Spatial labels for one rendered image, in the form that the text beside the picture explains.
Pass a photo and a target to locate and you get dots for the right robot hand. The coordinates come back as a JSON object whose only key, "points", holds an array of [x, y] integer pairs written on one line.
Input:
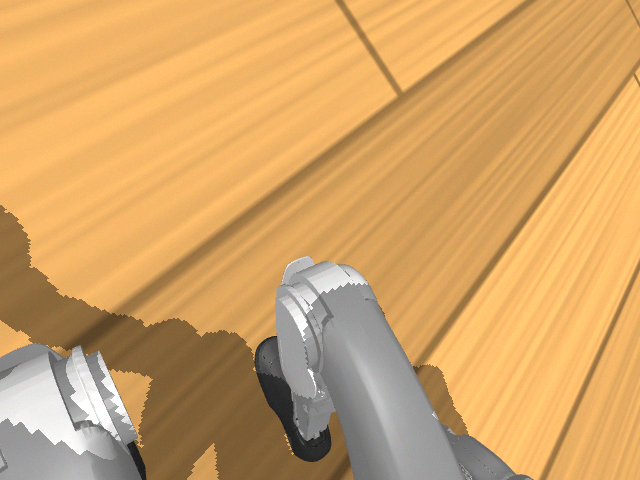
{"points": [[476, 461]]}

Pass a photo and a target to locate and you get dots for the left robot foot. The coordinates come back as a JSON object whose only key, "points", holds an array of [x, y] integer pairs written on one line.
{"points": [[137, 459]]}

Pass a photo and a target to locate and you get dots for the right robot foot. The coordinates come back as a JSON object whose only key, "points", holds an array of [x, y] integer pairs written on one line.
{"points": [[278, 396]]}

